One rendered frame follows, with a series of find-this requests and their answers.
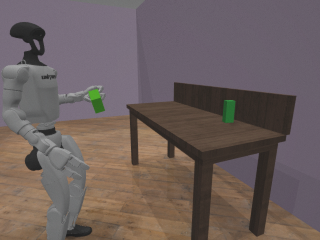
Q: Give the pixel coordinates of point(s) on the robot right forearm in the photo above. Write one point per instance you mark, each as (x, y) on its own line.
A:
(28, 132)

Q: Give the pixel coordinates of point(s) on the sponge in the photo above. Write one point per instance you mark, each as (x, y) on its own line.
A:
(96, 101)

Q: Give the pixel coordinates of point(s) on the table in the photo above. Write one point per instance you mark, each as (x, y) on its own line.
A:
(193, 122)

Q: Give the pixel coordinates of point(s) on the right robot upper arm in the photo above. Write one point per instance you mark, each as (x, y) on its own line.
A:
(14, 77)

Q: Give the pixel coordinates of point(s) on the right robot thigh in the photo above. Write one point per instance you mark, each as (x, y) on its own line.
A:
(54, 181)

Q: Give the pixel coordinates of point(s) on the left robot hand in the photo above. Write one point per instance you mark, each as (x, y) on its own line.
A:
(100, 89)

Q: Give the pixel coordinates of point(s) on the left robot upper arm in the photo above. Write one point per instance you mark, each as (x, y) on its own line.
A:
(55, 71)

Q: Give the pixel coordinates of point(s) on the robot torso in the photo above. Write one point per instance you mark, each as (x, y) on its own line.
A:
(40, 101)

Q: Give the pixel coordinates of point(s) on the right robot hand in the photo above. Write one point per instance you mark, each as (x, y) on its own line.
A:
(59, 157)

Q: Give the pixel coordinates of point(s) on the robot left forearm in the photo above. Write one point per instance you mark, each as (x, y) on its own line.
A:
(71, 97)

